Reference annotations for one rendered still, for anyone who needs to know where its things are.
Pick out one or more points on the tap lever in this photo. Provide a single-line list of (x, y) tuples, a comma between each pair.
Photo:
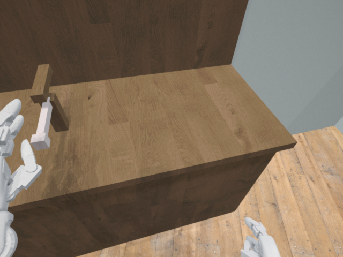
[(40, 140)]

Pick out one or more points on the left robot forearm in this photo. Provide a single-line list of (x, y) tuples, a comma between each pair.
[(8, 237)]

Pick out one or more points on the counter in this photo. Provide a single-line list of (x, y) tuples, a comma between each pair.
[(151, 128)]

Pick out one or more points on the robot left hand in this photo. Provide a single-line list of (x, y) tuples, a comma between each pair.
[(24, 176)]

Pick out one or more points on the robot right hand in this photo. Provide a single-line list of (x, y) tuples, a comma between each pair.
[(264, 247)]

